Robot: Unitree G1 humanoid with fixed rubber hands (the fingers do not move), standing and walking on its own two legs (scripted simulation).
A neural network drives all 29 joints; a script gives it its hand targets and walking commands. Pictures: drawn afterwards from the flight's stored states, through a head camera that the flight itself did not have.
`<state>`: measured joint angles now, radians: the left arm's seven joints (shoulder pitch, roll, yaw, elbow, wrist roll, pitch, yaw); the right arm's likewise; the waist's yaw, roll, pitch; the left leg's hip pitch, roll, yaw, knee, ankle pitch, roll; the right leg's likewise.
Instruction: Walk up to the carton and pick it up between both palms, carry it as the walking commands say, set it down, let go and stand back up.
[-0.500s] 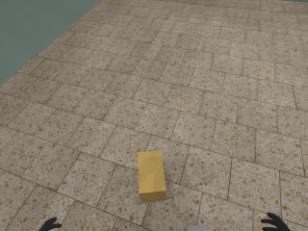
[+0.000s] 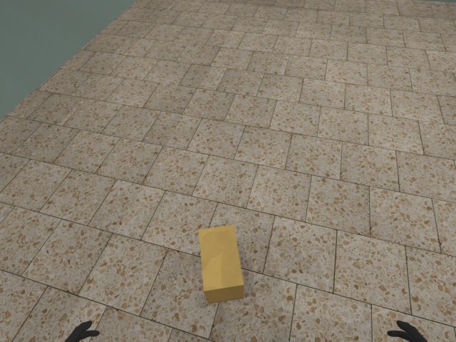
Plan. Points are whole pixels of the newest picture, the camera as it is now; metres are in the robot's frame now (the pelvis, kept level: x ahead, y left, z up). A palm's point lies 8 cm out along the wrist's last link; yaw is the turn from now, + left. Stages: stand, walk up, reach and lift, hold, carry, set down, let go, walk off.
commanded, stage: walk up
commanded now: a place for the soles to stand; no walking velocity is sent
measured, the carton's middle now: (221, 264) +0.47 +0.08 -0.67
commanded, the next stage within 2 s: reach and lift in 0.36 s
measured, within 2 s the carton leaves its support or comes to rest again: neither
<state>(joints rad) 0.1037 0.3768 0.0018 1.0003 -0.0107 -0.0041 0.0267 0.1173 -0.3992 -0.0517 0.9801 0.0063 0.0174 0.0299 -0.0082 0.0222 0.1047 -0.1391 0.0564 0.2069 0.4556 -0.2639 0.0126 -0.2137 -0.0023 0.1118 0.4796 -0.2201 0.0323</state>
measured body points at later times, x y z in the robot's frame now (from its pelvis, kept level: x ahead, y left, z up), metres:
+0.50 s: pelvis -0.03 +0.00 -0.01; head +0.04 -0.01 +0.43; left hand +0.14 +0.30 -0.11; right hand +0.14 -0.30 -0.12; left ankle -0.01 +0.10 -0.74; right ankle +0.03 -0.14 -0.74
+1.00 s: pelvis -0.04 +0.00 -0.06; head +0.11 +0.02 +0.36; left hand +0.22 +0.28 -0.16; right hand +0.24 -0.23 -0.16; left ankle -0.01 +0.11 -0.74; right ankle +0.03 -0.14 -0.74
